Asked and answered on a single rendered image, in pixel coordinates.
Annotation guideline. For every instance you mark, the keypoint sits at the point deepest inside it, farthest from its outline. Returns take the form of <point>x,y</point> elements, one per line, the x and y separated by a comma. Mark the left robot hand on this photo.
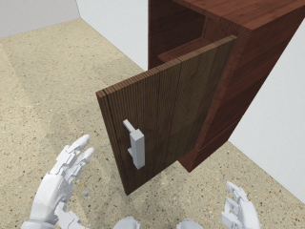
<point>57,183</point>

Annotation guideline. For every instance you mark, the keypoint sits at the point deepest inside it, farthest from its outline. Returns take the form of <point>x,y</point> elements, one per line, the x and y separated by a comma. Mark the robot left thigh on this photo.
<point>127,223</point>

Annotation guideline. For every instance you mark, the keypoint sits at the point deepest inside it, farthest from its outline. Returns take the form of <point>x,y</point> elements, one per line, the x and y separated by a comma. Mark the cupboard door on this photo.
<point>168,104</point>

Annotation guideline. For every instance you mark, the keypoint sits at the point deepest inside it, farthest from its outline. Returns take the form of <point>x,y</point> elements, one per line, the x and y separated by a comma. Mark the right robot hand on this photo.
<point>244,215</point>

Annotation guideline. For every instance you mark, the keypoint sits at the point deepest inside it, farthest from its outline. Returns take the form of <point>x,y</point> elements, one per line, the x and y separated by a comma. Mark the robot left forearm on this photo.
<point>36,224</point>

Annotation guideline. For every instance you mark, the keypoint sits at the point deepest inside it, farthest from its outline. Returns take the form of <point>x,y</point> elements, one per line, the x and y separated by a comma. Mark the handle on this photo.
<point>137,151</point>

